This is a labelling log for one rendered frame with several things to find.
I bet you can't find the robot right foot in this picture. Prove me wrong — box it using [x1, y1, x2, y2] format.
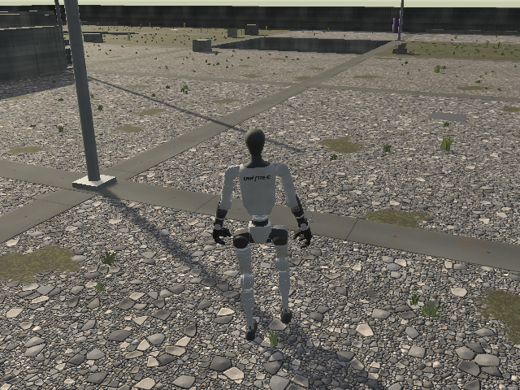
[280, 309, 293, 323]

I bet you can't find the robot left upper arm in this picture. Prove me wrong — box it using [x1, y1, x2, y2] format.
[219, 165, 240, 210]

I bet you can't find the robot right upper arm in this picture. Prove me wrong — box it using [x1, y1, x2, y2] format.
[273, 162, 298, 208]

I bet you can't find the right robot hand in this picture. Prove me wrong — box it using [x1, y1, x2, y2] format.
[293, 227, 312, 249]

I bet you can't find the right robot forearm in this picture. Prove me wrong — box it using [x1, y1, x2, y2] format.
[291, 195, 310, 231]

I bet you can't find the left robot hand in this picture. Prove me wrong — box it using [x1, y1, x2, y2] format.
[212, 227, 231, 245]

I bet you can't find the left robot shin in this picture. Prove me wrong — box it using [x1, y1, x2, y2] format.
[240, 275, 254, 329]

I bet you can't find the left robot forearm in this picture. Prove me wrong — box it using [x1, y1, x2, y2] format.
[213, 198, 228, 230]

